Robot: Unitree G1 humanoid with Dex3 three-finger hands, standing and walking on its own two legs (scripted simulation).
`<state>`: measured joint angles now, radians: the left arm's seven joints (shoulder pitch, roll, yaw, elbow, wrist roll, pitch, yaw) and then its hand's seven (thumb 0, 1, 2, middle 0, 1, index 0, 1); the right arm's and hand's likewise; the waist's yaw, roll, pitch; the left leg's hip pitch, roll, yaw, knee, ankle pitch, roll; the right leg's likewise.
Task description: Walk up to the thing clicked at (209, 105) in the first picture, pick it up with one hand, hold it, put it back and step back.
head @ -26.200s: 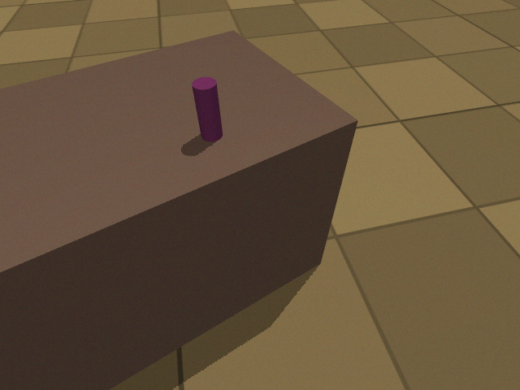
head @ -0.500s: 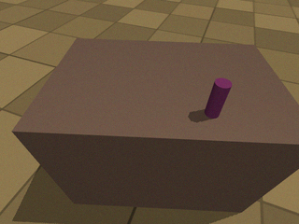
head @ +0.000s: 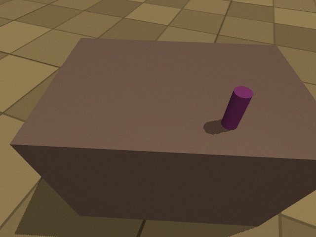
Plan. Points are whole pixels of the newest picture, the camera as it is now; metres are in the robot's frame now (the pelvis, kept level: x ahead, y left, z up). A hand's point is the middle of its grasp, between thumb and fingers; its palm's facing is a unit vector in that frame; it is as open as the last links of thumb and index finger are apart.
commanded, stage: home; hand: right
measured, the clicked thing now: (235, 109) +0.48 -0.22 +0.04
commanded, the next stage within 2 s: stand in 0.54 s
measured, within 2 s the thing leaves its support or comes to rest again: neither
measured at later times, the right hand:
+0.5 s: hand out of the picture +0.08 -0.25 -0.15, palm faces -0.06 +0.93 -0.36, open 17.3 cm
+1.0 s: hand out of the picture +0.07 -0.25 -0.15, palm faces -0.06 +0.93 -0.35, open 11.0 cm
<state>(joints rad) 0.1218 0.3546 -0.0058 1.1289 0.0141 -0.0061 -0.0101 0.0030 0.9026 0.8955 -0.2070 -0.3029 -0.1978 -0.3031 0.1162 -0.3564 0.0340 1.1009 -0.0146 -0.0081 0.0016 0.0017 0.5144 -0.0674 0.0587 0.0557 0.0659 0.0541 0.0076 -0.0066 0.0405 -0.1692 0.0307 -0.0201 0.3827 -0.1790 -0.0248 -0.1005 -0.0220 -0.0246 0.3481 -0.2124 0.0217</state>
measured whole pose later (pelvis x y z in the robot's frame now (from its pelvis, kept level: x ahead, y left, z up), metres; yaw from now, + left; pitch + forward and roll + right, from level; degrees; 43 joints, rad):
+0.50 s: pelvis +0.01 +0.00 +0.00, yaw +0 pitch -2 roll +0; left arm 0.12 0.35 0.00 1.14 0.02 0.00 -0.01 0.00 0.90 0.90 -0.21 -0.30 -0.20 -0.30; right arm 0.12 -0.35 0.02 1.12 -0.02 0.00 0.00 0.00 0.50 -0.07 0.06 0.06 0.07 0.06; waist 0.01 -0.01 0.05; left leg -0.14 0.02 -0.02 0.36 -0.17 -0.02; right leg -0.07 -0.03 -0.03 0.32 -0.21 0.03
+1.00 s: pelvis +0.00 +0.00 +0.00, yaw +1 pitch -2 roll +0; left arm 0.14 0.35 0.01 1.13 0.02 0.00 -0.01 0.00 0.90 0.89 -0.21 -0.30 -0.20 -0.30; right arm 0.13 -0.35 0.02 1.12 -0.02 0.00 0.01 0.00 -0.30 -0.73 0.19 0.28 0.20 0.28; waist 0.00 0.00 0.04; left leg -0.15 0.02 -0.03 0.35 -0.16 -0.02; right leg -0.08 -0.03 -0.04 0.32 -0.20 0.02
